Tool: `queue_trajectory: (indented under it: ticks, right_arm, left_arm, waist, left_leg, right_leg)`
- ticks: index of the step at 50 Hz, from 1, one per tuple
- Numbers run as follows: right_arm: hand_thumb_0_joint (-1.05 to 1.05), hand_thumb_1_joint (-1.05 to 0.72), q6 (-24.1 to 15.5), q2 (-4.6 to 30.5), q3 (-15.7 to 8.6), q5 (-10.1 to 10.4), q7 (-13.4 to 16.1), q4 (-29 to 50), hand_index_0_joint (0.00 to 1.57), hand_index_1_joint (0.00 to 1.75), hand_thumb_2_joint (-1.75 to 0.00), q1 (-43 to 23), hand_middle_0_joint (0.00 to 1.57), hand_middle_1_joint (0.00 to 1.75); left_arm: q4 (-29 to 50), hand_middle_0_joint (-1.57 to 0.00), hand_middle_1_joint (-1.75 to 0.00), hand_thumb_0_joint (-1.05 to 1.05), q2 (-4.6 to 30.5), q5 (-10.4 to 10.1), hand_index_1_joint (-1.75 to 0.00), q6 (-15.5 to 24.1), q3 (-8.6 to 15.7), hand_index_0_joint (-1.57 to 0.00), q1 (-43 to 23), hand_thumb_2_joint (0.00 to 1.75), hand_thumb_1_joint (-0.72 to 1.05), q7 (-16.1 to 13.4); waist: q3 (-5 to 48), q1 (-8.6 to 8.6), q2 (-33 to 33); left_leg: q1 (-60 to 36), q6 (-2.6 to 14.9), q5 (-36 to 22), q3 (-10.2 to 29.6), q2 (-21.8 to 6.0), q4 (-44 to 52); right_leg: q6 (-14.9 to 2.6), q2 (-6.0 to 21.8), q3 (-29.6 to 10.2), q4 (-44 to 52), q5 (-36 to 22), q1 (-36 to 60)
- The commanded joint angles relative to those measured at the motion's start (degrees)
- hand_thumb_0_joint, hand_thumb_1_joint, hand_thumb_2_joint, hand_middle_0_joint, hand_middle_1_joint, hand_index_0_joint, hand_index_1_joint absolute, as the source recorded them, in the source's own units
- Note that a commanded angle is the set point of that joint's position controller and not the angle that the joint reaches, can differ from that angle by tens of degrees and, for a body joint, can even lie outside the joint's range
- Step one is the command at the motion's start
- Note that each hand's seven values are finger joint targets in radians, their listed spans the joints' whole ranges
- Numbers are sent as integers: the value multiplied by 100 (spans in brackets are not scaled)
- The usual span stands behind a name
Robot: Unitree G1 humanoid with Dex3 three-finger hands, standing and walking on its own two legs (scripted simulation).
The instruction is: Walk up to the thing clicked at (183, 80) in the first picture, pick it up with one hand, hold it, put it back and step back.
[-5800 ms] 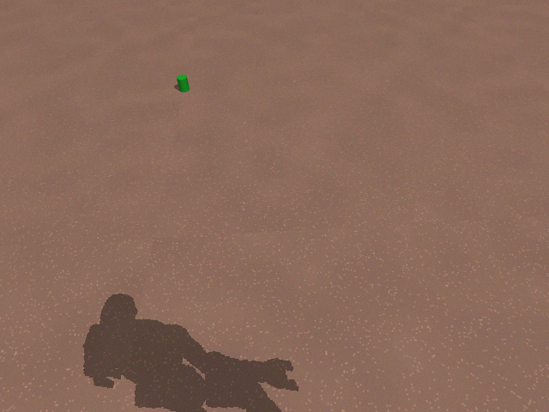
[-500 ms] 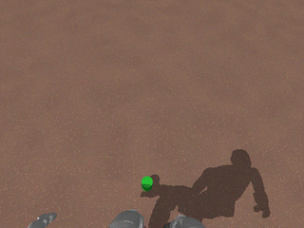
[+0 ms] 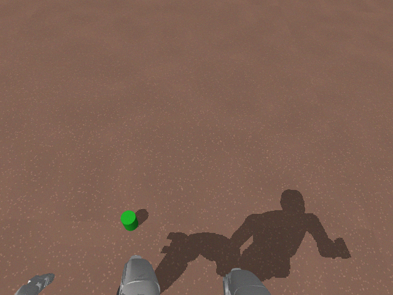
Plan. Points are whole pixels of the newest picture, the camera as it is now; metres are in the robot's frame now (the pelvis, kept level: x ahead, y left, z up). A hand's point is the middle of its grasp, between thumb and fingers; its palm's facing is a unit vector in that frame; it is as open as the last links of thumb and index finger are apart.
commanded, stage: walk up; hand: left
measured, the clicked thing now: (129, 220) +0.48 +0.29 -0.66
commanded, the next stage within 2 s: stand in 1.86 s
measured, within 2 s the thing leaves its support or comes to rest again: neither
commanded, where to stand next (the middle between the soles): +0.13 +0.00 m, yaw +6 degrees
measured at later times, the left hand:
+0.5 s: hand out of the picture +0.00 +0.25 -0.08, palm faces +0.13 -0.87 -0.47, open 7.4 cm
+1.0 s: hand out of the picture +0.06 +0.27 -0.10, palm faces +0.11 -0.93 -0.35, open 7.4 cm
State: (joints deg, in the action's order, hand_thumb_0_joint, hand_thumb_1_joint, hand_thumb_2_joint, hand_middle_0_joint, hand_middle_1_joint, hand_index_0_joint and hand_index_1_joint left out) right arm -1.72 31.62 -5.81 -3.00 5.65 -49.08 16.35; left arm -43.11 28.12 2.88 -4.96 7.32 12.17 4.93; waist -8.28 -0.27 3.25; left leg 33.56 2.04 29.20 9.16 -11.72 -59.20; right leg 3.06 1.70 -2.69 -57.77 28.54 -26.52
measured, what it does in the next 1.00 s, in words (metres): steps on the spot: left foot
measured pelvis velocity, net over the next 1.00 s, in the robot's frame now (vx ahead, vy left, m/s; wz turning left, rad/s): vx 0.02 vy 0.00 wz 0.14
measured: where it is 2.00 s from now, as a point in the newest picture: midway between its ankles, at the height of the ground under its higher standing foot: outside the picture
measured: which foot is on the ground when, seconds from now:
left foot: up 0.00-0.52, down 0.54-1.00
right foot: down 0.00-1.00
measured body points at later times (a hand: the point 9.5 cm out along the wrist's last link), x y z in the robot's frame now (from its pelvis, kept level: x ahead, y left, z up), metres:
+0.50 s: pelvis +0.02 -0.03 +0.05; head +0.06 -0.05 +0.50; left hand +0.00 +0.30 -0.05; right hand +0.13 -0.34 -0.09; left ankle +0.03 +0.12 -0.66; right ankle +0.03 -0.16 -0.67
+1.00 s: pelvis +0.02 +0.00 +0.06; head +0.04 +0.01 +0.50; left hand +0.05 +0.32 -0.07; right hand +0.16 -0.29 -0.07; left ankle +0.02 +0.12 -0.67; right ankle +0.06 -0.15 -0.67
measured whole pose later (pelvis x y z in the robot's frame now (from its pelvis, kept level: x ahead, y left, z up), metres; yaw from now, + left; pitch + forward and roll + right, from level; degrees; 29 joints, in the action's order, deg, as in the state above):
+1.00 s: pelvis +0.02 +0.00 +0.06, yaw +8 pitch -2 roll -1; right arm -0.7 20.9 -0.7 -0.4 -0.6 -59.7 5.9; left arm -59.8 21.6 0.1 1.2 0.4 8.5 0.2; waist -4.7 0.5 -0.1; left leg 16.0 0.5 17.8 0.9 -0.3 -35.7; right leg 2.4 2.2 0.0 -33.1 16.7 -14.4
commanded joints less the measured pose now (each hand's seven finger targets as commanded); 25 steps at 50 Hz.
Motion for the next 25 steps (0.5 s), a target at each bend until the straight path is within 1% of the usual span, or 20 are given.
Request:
queue_trajectory:
  ticks: [1, 2, 3, 4, 5, 6, 7, 9, 10, 11, 13, 14, 15, 17, 18, 19, 20, 23, 24, 25]
  right_arm:
    - [0, -90, -29, 958, -267, 203, 122, 421, 20, 30, -90, -449, 20, 30]
    - [0, -90, -46, 966, -217, 321, 44, 139, 20, 30, -90, -159, 20, 30]
    - [0, -90, -28, 958, -195, 350, -6, -96, 20, 30, -90, 199, 20, 30]
    - [0, -90, -6, 917, -144, 381, -85, -295, 20, 30, -90, 510, 20, 30]
    - [0, -90, -2, 860, -117, 345, -167, -395, 20, 30, -90, 669, 20, 30]
    - [0, -90, -4, 784, -92, 282, -236, -344, 20, 30, -90, 618, 20, 30]
    - [0, -90, 1, 695, -56, 233, -283, -270, 20, 30, -90, 465, 20, 30]
    - [0, -90, 57, 649, -45, 148, -376, -167, 20, 30, -90, 73, 20, 30]
    - [0, -90, 92, 640, -60, 106, -424, -84, 20, 30, -90, -25, 20, 30]
    - [0, -90, 135, 620, -71, 93, -468, -77, 20, 30, -90, -14, 20, 30]
    - [0, -90, 167, 560, -91, 80, -526, -26, 20, 30, -90, 32, 20, 30]
    - [0, -90, 168, 522, -87, 81, -553, -13, 20, 30, -90, -22, 20, 30]
    - [0, -90, 164, 469, -81, 93, -568, -7, 20, 30, -90, -59, 20, 30]
    - [0, -90, 144, 367, -65, 120, -585, -5, 20, 30, -90, -149, 20, 30]
    - [0, -90, 143, 316, -50, 145, -589, -13, 20, 30, -90, -165, 20, 30]
    - [0, -90, 128, 223, -15, 161, -595, 26, 20, 30, -90, -238, 20, 30]
    - [0, -90, 122, 165, 3, 181, -596, -22, 20, 30, -90, -211, 20, 30]
    - [0, -90, 69, 65, 31, 235, -595, -92, 20, 30, -90, -146, 20, 30]
    - [0, -90, 53, 55, 24, 259, -590, -131, 20, 30, -90, -123, 20, 30]
    - [0, -90, 19, 18, 46, 282, -584, -185, 20, 30, -90, -77, 20, 30]
  left_arm:
    - [468, -20, -30, 0, 1993, -14, -30, 223, 443, -20, -362, 90, 90, -292]
    - [366, -20, -30, 0, 1674, -20, -30, 286, 346, -20, -370, 90, 90, -344]
    - [254, -20, -30, 0, 1559, 11, -30, 358, 299, -20, -407, 90, 90, -403]
    - [115, -20, -30, 0, 1477, -8, -30, 423, 302, -20, -330, 90, 90, -430]
    - [-29, -20, -30, 0, 1372, -46, -30, 513, 284, -20, -228, 90, 90, -460]
    - [-123, -20, -30, 0, 1250, -67, -30, 614, 263, -20, -19, 90, 90, -499]
    - [-213, -20, -30, 0, 1173, -89, -30, 715, 245, -20, 186, 90, 90, -536]
    - [-426, -20, -30, 0, 1016, -140, -30, 864, 174, -20, 575, 90, 90, -606]
    - [-467, -20, -30, 0, 1005, -144, -30, 907, 152, -20, 712, 90, 90, -641]
    - [-520, -20, -30, 0, 992, -162, -30, 940, 149, -20, 798, 90, 90, -675]
    - [-506, -20, -30, 0, 1027, -174, -30, 995, 151, -20, 816, 90, 90, -724]
    - [-460, -20, -30, 0, 994, -176, -30, 1009, 145, -20, 807, 90, 90, -734]
    - [-448, -20, -30, 0, 1007, -167, -30, 1017, 151, -20, 763, 90, 90, -735]
    - [-459, -20, -30, 0, 910, -165, -30, 1032, 109, -20, 821, 90, 90, -716]
    - [-478, -20, -30, 0, 882, -172, -30, 1031, 93, -20, 854, 90, 90, -709]
    - [-464, -20, -30, 0, 913, -159, -30, 1019, 82, -20, 842, 90, 90, -696]
    - [-461, -20, -30, 0, 895, -171, -30, 1007, 72, -20, 758, 90, 90, -685]
    - [-392, -20, -30, 0, 921, -182, -30, 930, 23, -20, 540, 90, 90, -645]
    - [-386, -20, -30, 0, 947, -193, -30, 899, 1, -20, 473, 90, 90, -641]
    - [-382, -20, -30, 0, 948, -226, -30, 865, -28, -20, 359, 90, 90, -633]
  waist:
    - [-164, 256, 878]
    - [-102, 156, 509]
    - [87, 48, 467]
    - [256, 29, 590]
    - [319, 3, 617]
    - [378, 54, 435]
    - [364, 144, 302]
    - [208, 315, 102]
    - [267, 338, 66]
    - [301, 340, -2]
    - [409, 300, 107]
    - [456, 318, 205]
    - [492, 323, 410]
    - [512, 399, 660]
    - [481, 421, 737]
    - [520, 404, 949]
    - [544, 390, 993]
    - [700, 280, 1216]
    - [770, 237, 1180]
    - [856, 144, 1096]
  left_leg:
    - [1100, -75, -40, 57, 1096, -1861]
    - [1129, -70, -372, 100, 1062, -1680]
    - [1120, -75, -520, -85, 1005, -1611]
    - [854, -70, -716, -111, 980, -1522]
    - [633, -78, -914, -75, 989, -1383]
    - [662, -26, -906, 23, 1003, -1053]
    - [860, -2, -902, 120, 992, -724]
    - [911, -26, -1008, 288, 1074, -394]
    - [894, -44, -974, 343, 1102, -327]
    - [781, -78, -1014, 390, 1153, -252]
    - [545, -109, -909, 386, 1172, 28]
    - [442, -118, -813, 313, 1177, 206]
    - [322, -122, -716, 202, 1119, 383]
    - [112, -117, -619, -48, 1165, 700]
    - [-18, -105, -608, -149, 1225, 802]
    - [-149, -75, -546, -323, 1191, 1007]
    - [-343, -68, -560, -482, 1231, 1119]
    - [-986, -45, -753, -1004, 1296, 1515]
    - [-1221, -41, -923, -1077, 1316, 1698]
    - [-1582, -44, -1288, -1186, 1340, 2139]
  right_leg:
    - [-938, 1659, -4172, 5236, 3167, -596]
    - [-667, 1333, -3293, 4612, 2336, -136]
    - [-666, 1167, -2569, 4036, 1992, 213]
    - [-690, 1120, -2348, 3853, 1955, 363]
    - [-815, 1148, -2335, 3806, 1874, 511]
    - [-957, 1269, -2387, 3765, 1784, 887]
    - [-1002, 1396, -2433, 3723, 1486, 1305]
    - [-770, 1446, -2307, 3798, 773, 1593]
    - [-805, 1535, -2274, 3771, 319, 1751]
    - [-757, 1568, -2164, 3781, 44, 1803]
    - [-859, 1686, -1953, 3687, -739, 1919]
    - [-931, 1674, -1722, 3625, -1197, 1957]
    - [-1053, 1732, -1621, 3562, -1553, 1977]
    - [-1077, 1636, -1263, 3401, -2394, 2035]
    - [-989, 1527, -1061, 3332, -2798, 2000]
    - [-1075, 1515, -917, 3225, -3202, 1989]
    - [-1035, 1399, -672, 3118, -3541, 1916]
    - [-1095, 1266, -254, 2828, -4100, 1585]
    - [-1091, 1236, -174, 2702, -4076, 1487]
    - [-1094, 1202, -46, 2478, -4008, 1339]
